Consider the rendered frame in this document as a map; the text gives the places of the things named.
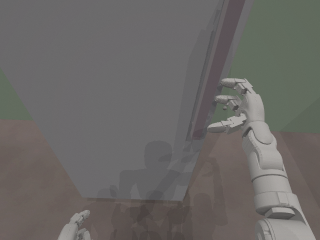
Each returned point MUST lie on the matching right robot hand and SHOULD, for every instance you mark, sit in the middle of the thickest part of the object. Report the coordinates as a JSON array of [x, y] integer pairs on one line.
[[251, 107]]

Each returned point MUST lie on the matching robot right forearm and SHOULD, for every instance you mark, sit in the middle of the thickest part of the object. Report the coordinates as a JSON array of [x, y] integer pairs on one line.
[[273, 195]]

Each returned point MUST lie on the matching left robot hand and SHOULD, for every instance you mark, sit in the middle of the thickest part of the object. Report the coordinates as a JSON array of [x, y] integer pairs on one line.
[[70, 231]]

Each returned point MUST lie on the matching right robot upper arm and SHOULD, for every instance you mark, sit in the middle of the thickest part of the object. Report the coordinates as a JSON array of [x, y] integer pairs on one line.
[[281, 229]]

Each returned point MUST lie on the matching fridge door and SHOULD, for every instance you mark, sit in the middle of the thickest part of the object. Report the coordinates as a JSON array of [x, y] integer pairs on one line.
[[114, 85]]

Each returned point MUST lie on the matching handle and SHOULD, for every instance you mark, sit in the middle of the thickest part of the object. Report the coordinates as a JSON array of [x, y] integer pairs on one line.
[[227, 25]]

